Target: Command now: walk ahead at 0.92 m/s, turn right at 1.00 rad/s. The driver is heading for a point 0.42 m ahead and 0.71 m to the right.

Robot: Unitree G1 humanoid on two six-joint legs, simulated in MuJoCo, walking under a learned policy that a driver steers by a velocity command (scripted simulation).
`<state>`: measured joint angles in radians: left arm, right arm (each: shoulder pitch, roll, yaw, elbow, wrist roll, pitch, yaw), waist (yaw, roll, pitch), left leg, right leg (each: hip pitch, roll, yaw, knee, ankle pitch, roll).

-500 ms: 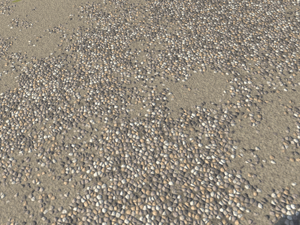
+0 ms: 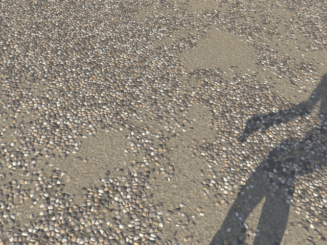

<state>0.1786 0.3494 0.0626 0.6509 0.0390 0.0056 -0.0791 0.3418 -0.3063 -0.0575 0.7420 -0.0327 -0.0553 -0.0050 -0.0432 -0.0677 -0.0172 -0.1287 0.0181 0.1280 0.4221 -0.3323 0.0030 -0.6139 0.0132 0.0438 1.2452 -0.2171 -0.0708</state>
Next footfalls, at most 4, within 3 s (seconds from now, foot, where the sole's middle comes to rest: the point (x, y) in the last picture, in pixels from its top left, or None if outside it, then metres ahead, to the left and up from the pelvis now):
0.28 right None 0.37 -0.09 -0.77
0.68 left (182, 172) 0.84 -0.14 -0.78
1.12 right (270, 153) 0.95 -0.59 -0.77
1.52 left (318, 114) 1.23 -0.95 -0.77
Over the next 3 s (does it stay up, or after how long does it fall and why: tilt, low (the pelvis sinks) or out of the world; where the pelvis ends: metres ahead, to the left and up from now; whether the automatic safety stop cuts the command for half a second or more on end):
stays up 0.90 -1.25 -0.01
